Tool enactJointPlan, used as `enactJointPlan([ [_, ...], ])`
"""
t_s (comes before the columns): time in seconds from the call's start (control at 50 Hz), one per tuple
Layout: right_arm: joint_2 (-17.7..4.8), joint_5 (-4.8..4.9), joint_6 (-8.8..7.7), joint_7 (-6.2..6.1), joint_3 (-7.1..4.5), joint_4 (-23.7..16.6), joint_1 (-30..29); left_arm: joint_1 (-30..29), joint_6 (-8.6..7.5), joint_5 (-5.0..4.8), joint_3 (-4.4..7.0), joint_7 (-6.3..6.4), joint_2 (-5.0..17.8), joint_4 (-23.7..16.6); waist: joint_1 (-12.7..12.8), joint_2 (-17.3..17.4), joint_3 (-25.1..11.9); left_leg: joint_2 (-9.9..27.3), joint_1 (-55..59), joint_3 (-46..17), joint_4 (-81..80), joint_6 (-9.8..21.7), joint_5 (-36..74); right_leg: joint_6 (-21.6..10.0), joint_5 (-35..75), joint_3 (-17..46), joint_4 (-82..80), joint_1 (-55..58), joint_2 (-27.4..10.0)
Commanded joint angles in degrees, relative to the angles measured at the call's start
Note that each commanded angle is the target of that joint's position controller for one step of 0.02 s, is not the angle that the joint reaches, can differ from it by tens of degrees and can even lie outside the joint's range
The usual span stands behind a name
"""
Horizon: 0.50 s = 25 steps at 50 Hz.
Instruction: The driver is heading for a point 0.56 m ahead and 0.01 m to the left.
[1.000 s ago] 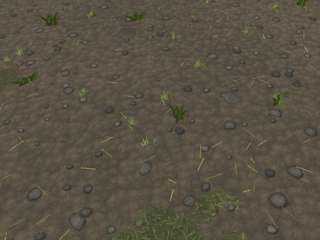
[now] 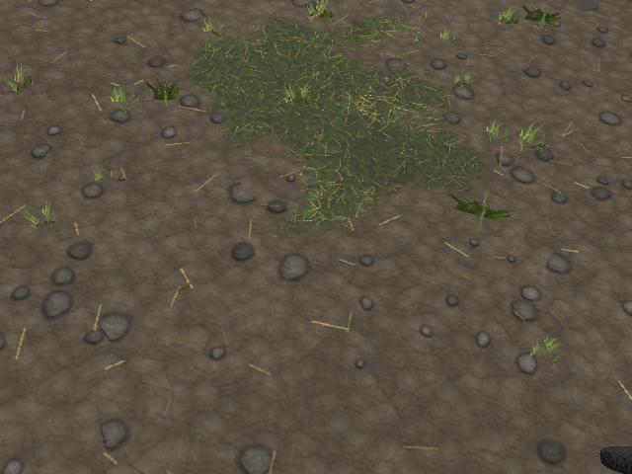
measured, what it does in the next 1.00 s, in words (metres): walks ahead: left foot, then right foot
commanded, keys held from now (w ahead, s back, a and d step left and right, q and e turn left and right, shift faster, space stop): q+shift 0.06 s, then shift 0.40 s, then w+shift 0.28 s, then w+e+shift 0.26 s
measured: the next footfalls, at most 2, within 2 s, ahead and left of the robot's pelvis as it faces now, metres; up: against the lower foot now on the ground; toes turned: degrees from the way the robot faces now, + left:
left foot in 0.04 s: +0.11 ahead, +0.11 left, +0.00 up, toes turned +7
right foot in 0.44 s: +0.15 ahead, -0.12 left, +0.00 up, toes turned +14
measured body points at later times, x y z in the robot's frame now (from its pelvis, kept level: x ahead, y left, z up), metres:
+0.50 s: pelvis +0.07 -0.01 -0.01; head +0.09 -0.01 +0.44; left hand +0.16 +0.28 -0.11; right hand +0.31 -0.21 -0.09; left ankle +0.07 +0.10 -0.73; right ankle +0.11 -0.13 -0.73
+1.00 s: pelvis +0.23 +0.07 +0.01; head +0.24 +0.09 +0.46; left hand +0.31 +0.36 -0.11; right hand +0.32 -0.19 -0.10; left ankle +0.14 +0.16 -0.73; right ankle +0.28 -0.06 -0.64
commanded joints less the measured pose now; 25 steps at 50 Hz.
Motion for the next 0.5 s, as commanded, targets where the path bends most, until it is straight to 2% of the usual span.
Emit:
enactJointPlan([
  [0.02, -6.1, -0.24, -0.17, 0.2, -3.26, -2.6, 4.2, -4.4, 0.02, -1.07, 1.69, -0.42, 6.4, -3.7, -4.3, -1.8, -9.7, -2.9, 13.1, 2.9, -8.9, 3.3, 1.6, -5.7, 0.2, 6.9, -2.1, 0.6, -13.6],
  [0.04, -8.9, -0.59, -0.42, -0.48, -4.65, -1.4, 9.1, -1.3, 0.43, -0.75, 1.32, -0.88, 4.5, -2.3, -5.8, 4.3, -10.2, -2.4, 20.4, -2.3, -14.7, 6.2, 7.6, -2.5, -3.8, 4.1, 8.9, -3.9, -10.1],
  [0.06, -17.2, -0.31, -1.0, -1.72, -6.52, -2.1, 11.6, 0.0, 0.74, 1.44, 0.71, -1.19, 2.6, -4.2, -3.7, 22.4, -8.2, 9.7, 29.0, -25.4, -19.5, 14.3, 30.5, 3.5, -26.0, 1.0, 30.8, -22.1, -1.0],
  [0.08, -16.9, -2.77, -2.96, -1.4, -5.64, -4.1, 9.3, -4.8, 0.4, 1.66, 0.41, -0.67, 3.2, -7.4, -4.9, 18.8, -14.6, 14.6, 26.8, -38.1, -23.2, 23.1, 22.4, 4.6, -28.3, 15.0, 42.1, -29.5, 3.9],
  [0.1, -13.9, -2.76, -4.39, -0.97, -4.73, -4.2, 7.9, -7.0, 0.26, 0.25, 0.96, -0.48, 5.5, -7.2, -5.6, 11.3, -14.8, 14.0, 27.3, -32.9, -24.7, 21.6, 19.7, 3.4, -23.6, 18.6, 44.8, -31.0, 2.7],
  [0.12, -11.7, -1.95, -5.08, -1.23, -3.92, -3.6, 6.4, -6.6, 0.15, -0.23, 1.0, -0.12, 5.2, -6.7, -4.2, 8.4, -13.4, 12.2, 26.0, -28.9, -24.0, 18.4, 17.7, 2.2, -18.4, 19.5, 43.3, -31.5, 1.9],
  [0.14, -9.2, -1.01, -4.98, -1.66, -3.02, -3.8, 4.3, -5.3, 0.3, 0.51, 1.2, 0.45, 5.6, -5.3, -3.2, 5.3, -13.2, 10.7, 24.6, -25.2, -22.9, 15.6, 17.6, 2.2, -14.9, 20.0, 41.4, -30.1, 0.5],
  [0.16, -7.8, -0.96, -4.6, -2.27, -2.32, -4.1, 1.8, -4.4, 0.48, 1.04, 1.29, 0.62, 5.7, -4.9, -2.0, 5.9, -13.2, 9.3, 21.4, -22.4, -22.3, 14.5, 20.2, 2.7, -12.5, 19.7, 40.1, -26.7, 0.4],
  [0.18, -7.1, -1.67, -4.42, -2.73, -1.77, -4.4, 0.9, -3.5, 0.56, 1.12, 1.21, 0.38, 5.4, -4.4, -1.4, 6.6, -14.4, 8.0, 19.2, -20.4, -21.9, 14.3, 23.7, 3.2, -10.6, 18.8, 40.8, -23.2, 1.2],
  [0.22, -6.7, -2.42, -4.36, -3.18, -1.32, -3.9, 0.9, -1.6, 0.68, 0.69, 0.69, 0.02, 3.8, -3.5, -1.1, 5.9, -15.9, 6.3, 18.4, -17.6, -21.1, 14.3, 27.3, 4.2, -8.5, 18.0, 37.8, -20.0, 2.0],
  [0.28, -6.2, -2.3, -4.03, -3.29, -1.08, -2.8, 1.5, -2.5, 0.96, 0.53, -0.73, -0.33, 1.0, -3.8, -2.3, 6.5, -15.2, 5.0, 17.9, -16.4, -19.9, 13.9, 25.5, 4.7, -7.9, 17.7, 27.6, -16.6, 2.1],
  [0.36, -5.4, -2.61, -3.59, -2.49, -0.55, -1.5, 2.0, -2.4, 1.14, 0.2, -1.08, -0.78, 1.4, -4.0, -3.7, 8.7, -13.9, 5.8, 14.9, -19.0, -18.6, 14.4, 21.8, 3.9, -9.8, 17.2, 19.3, -10.5, 2.5],
  [0.4, -4.0, -2.22, -3.59, -2.12, 0.12, -0.6, 1.3, -1.3, 0.98, 0.22, -1.28, -1.1, 1.0, -3.8, -2.8, 8.9, -13.0, 5.1, 13.6, -20.0, -17.1, 13.3, 19.9, 2.9, -8.2, 16.8, 12.6, -6.8, 2.9],
  [0.42, -2.8, -1.82, -3.62, -2.07, 0.6, -0.3, 0.2, 0.4, 0.72, 0.45, -1.53, -1.38, 0.0, -3.2, -1.2, 8.6, -12.7, 3.7, 12.0, -19.6, -16.1, 11.7, 17.2, 2.1, -2.9, 16.0, 5.2, -2.5, 3.4],
  [0.44, -1.1, -1.79, -3.85, -2.08, 1.18, 0.4, 1.4, 1.7, 0.4, 1.37, -1.8, -1.6, -0.2, -2.9, -0.4, 6.9, -12.5, 1.4, 9.9, -18.9, -15.4, 8.8, 11.8, 1.0, 5.7, 17.0, -1.8, 2.5, 2.6],
  [0.46, 0.8, -2.7, -4.17, -2.25, 1.61, 1.0, 4.0, 2.2, 0.09, 2.66, -1.44, -1.5, 3.2, -3.5, -2.4, 0.1, -13.0, -3.4, 7.4, -15.5, -9.5, 4.7, 2.9, -1.2, 18.1, 24.7, -3.3, 6.1, -4.6],
  [0.48, 1.7, -2.73, -4.35, -2.21, 1.57, 1.8, 8.5, 1.7, -0.16, 3.2, -1.61, -1.57, 4.0, -2.6, -6.0, -10.1, -14.5, -8.2, 7.5, -8.8, -8.3, 1.4, -10.1, -7.6, 4.8, 30.4, -5.2, 2.6, -10.1],
  [0.5, -2.0, -2.73, -4.68, -1.98, 0.89, 1.4, 4.8, 3.4, -0.1, 1.18, -0.68, -1.45, 5.3, -2.2, -2.5, -12.5, -12.0, -9.0, 5.5, -4.1, -3.3, -0.2, -13.2, -11.2, -22.8, 36.5, -11.4, 0.7, -11.2],
])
